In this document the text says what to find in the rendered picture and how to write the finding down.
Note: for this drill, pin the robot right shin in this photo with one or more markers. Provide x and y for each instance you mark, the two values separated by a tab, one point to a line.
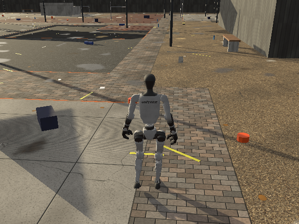
158	168

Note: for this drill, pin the left robot upper arm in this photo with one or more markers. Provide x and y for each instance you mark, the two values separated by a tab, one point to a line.
132	106

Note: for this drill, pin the right robot upper arm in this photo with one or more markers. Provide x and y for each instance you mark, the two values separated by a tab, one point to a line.
166	106

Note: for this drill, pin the left robot hand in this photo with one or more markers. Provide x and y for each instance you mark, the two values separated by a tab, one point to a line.
126	132

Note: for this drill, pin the right robot hand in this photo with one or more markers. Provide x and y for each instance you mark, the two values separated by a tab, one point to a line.
174	138

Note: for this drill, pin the robot right forearm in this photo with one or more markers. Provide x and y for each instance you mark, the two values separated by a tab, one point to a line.
171	125

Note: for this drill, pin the robot left forearm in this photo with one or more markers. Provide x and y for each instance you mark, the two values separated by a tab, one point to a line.
126	123

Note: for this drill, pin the robot head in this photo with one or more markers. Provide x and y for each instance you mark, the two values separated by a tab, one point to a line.
149	81

